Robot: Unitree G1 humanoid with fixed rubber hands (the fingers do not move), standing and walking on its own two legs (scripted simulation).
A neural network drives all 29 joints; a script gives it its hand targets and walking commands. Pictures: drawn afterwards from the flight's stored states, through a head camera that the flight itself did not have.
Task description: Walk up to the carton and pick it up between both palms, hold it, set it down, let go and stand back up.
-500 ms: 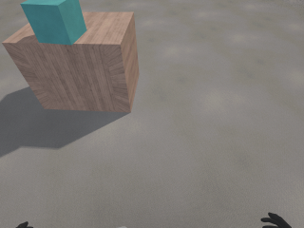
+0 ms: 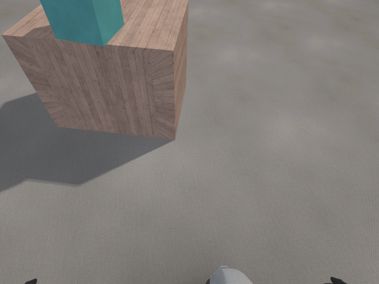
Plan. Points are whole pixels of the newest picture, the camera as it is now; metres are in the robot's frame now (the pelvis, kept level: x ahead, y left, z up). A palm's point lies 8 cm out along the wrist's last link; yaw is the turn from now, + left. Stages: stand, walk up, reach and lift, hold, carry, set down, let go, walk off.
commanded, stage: walk up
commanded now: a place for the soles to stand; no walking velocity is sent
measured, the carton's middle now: (84, 5) +1.29 +0.40 +0.02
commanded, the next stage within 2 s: none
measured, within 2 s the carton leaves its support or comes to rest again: neither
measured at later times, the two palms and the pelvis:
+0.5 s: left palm out of the picture +0.18 +0.47 -0.10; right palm (279, 241) +0.21 -0.22 -0.09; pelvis +0.12 +0.11 -0.02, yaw +4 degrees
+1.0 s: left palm out of the picture +0.28 +0.51 -0.09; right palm (240, 201) +0.31 -0.15 -0.08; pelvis +0.23 +0.16 +0.00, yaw +6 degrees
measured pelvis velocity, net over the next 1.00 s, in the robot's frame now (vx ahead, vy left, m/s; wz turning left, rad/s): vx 0.23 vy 0.16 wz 0.10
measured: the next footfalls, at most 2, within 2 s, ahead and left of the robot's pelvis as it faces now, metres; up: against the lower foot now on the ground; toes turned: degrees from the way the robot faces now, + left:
right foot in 0.06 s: +0.14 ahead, -0.11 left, +0.00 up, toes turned -5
left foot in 0.44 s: +0.22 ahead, +0.20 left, +0.00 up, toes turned +8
